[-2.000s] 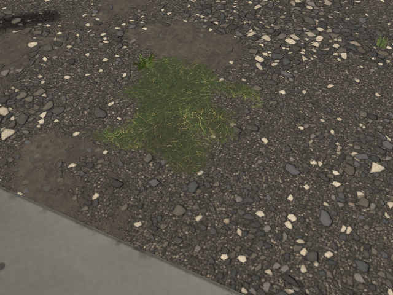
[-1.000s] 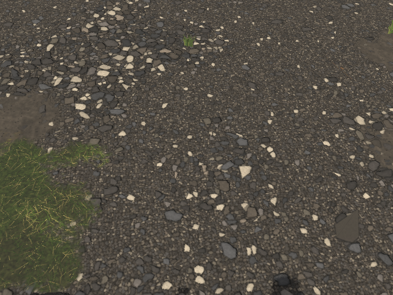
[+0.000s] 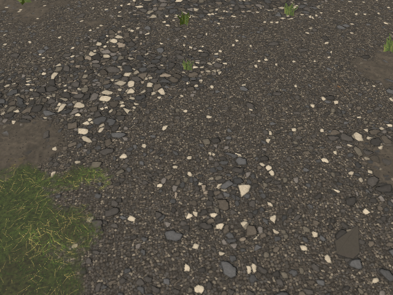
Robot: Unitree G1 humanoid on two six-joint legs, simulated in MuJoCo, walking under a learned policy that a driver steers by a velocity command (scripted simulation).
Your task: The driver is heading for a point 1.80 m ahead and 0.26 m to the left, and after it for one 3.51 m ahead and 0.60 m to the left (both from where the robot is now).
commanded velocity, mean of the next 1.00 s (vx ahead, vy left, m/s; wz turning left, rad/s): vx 0.44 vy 0.00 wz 0.00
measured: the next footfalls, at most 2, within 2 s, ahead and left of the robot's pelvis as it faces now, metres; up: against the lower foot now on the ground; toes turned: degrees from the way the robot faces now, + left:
right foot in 0.70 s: +0.52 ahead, -0.15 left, -0.17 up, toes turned -3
left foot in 1.14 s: +0.83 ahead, +0.07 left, -0.17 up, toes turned +1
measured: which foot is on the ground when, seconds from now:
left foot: down 0.00-0.70, up 0.72-1.00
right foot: down 0.00-0.08, up 0.10-0.68, down 0.70-1.00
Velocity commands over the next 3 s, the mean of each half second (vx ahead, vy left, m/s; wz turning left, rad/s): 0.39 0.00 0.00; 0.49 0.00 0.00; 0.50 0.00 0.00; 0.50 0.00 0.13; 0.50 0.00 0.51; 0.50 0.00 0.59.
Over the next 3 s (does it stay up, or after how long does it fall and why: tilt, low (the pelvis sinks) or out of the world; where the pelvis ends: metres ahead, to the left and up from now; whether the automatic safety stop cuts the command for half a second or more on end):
stays up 1.65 0.05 -0.17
